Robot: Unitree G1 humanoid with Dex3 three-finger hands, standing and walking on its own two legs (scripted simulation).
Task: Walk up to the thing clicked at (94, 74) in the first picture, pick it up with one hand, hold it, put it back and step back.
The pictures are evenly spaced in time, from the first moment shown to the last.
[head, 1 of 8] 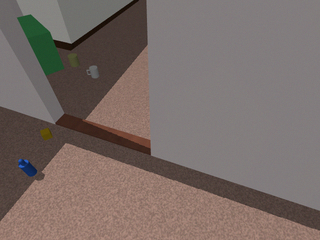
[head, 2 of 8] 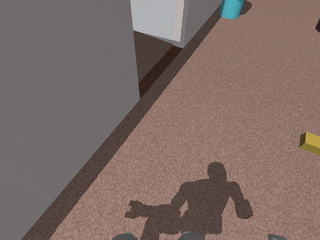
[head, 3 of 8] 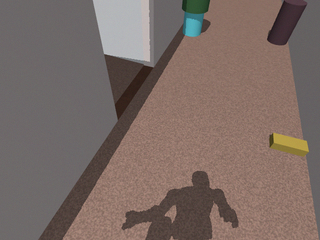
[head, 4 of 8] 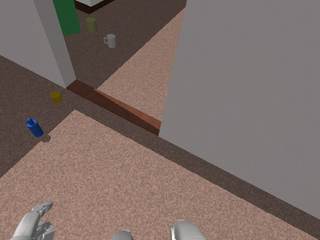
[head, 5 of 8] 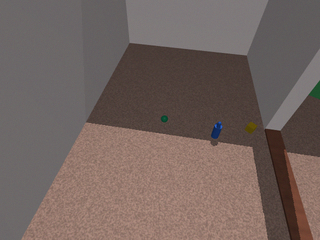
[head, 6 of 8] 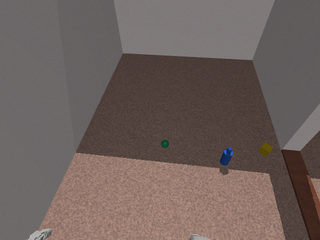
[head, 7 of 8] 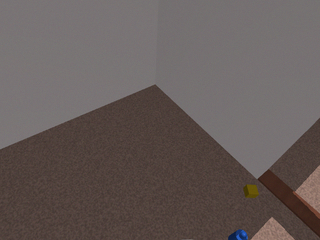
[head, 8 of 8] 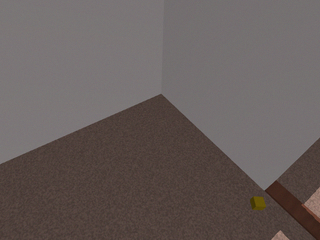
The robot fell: no
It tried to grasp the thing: no
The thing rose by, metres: 0.00
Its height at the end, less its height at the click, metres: +0.00
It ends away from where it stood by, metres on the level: 0.00
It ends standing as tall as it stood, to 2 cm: yes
